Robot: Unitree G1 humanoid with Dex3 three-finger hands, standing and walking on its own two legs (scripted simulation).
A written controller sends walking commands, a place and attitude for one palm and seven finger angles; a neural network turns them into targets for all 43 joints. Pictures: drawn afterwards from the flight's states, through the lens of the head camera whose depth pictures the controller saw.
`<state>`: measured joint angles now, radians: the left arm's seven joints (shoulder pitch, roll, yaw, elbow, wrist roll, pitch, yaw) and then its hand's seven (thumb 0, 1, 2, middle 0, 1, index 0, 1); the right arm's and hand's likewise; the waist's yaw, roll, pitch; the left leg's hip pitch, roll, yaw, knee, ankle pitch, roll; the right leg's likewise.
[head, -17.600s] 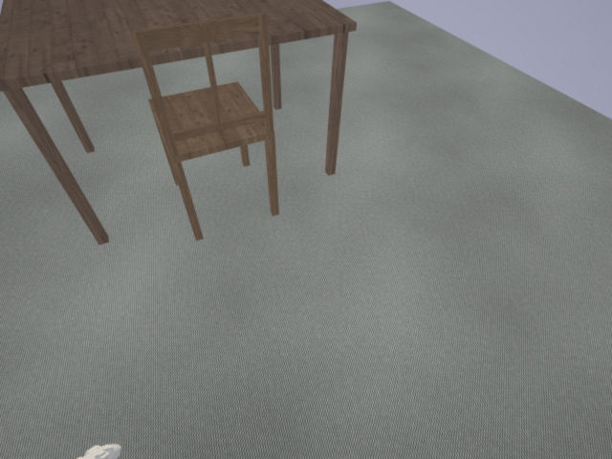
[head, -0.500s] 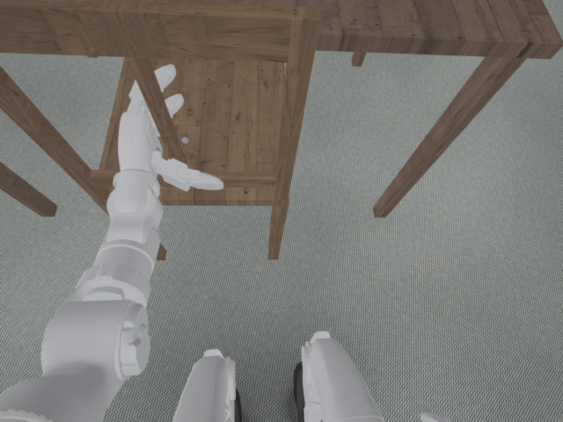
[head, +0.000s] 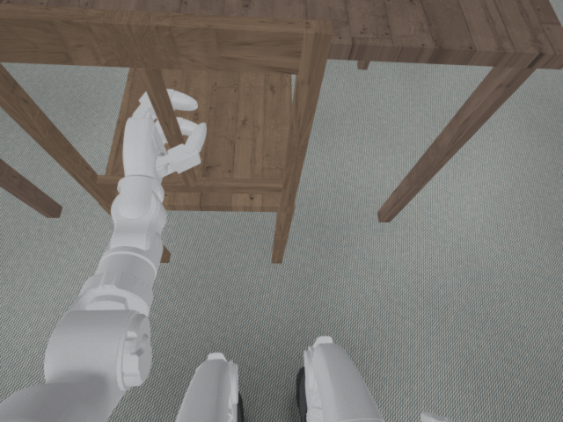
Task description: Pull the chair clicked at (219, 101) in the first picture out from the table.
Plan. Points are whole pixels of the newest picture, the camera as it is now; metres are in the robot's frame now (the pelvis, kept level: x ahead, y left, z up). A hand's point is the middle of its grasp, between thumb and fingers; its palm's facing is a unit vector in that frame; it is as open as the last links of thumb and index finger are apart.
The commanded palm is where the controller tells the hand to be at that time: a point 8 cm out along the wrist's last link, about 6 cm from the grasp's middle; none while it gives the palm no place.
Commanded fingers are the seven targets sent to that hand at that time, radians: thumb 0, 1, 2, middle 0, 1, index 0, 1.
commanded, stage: hook a spindle and tug to test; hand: left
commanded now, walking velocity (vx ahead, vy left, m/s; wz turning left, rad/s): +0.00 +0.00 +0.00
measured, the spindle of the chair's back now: (174, 136) +0.51 +0.13 +0.02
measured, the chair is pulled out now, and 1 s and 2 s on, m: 0.00 0.04 0.18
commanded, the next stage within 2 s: step backward, pulling the chair out in 0.66 s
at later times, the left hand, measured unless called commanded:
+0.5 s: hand (193, 159) +0.46 +0.10 +0.03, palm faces -0.05 -1.00 -0.01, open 4.9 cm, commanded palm +0.43 +0.14 +0.03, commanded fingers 0.00 0.90 0.90 -0.50 -1.45 -0.50 -1.45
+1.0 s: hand (195, 163) +0.45 +0.09 +0.05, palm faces -0.04 -0.99 -0.11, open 4.9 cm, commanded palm +0.43 +0.14 +0.04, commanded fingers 0.00 0.90 0.90 -0.50 -1.45 -0.50 -1.45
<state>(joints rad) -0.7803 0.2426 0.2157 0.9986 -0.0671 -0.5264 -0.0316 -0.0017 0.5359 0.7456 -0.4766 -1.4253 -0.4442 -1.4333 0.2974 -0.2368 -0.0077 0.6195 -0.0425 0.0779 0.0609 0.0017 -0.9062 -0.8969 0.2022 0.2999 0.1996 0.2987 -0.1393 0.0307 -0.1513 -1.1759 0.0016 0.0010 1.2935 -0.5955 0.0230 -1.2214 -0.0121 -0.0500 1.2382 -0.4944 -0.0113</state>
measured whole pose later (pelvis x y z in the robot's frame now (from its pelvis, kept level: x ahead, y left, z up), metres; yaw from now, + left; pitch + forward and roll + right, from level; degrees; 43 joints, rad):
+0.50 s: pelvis +0.01 +0.00 +0.01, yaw -1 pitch +27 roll -1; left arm -0.59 0.19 0.16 0.79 -0.09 -0.49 -0.03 0.01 0.81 0.83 -0.44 -1.45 -0.42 -1.45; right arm 0.29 -0.23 -0.02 0.59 -0.03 0.06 0.07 0.00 -0.91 -0.90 0.20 0.30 0.20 0.30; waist -0.12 0.03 -0.16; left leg -1.11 0.01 0.02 1.25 -0.61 0.02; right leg -1.17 -0.01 -0.03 1.21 -0.51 -0.01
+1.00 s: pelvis +0.03 +0.00 +0.09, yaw +0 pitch +17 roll +0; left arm -0.61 0.18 0.07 0.97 -0.07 -0.19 0.09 0.02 0.79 0.82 -0.34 -1.22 -0.47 -1.45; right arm 0.28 -0.22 0.01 0.59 0.06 0.16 -0.07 0.00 -0.91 -0.90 0.20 0.30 0.20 0.30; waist -0.11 0.02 -0.04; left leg -0.67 -0.01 0.03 0.78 -0.41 0.02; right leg -0.73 -0.01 -0.02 0.76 -0.33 0.00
